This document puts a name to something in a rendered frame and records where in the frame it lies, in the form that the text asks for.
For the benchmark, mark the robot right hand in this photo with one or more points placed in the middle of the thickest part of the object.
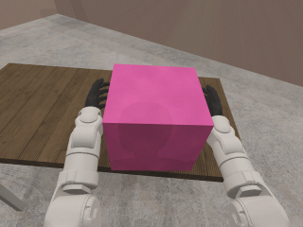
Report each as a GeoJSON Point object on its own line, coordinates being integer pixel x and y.
{"type": "Point", "coordinates": [213, 101]}

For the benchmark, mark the robot left hand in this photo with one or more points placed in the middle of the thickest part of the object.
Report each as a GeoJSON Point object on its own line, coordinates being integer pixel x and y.
{"type": "Point", "coordinates": [93, 99]}

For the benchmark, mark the table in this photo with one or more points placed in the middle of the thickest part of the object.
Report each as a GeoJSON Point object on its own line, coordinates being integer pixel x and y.
{"type": "Point", "coordinates": [39, 105]}

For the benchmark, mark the right robot forearm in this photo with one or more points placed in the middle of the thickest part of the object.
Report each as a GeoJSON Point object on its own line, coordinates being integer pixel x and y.
{"type": "Point", "coordinates": [240, 180]}

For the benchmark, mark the left robot upper arm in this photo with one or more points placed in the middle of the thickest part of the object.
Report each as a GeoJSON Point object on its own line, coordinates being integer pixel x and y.
{"type": "Point", "coordinates": [74, 211]}

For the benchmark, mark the right robot upper arm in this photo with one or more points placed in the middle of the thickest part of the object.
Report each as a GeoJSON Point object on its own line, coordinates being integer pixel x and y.
{"type": "Point", "coordinates": [256, 211]}

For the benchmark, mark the left robot forearm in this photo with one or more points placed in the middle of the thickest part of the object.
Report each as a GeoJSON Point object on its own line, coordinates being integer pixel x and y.
{"type": "Point", "coordinates": [80, 171]}

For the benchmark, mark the carton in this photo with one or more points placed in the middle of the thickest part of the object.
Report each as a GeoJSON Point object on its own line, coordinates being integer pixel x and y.
{"type": "Point", "coordinates": [156, 118]}

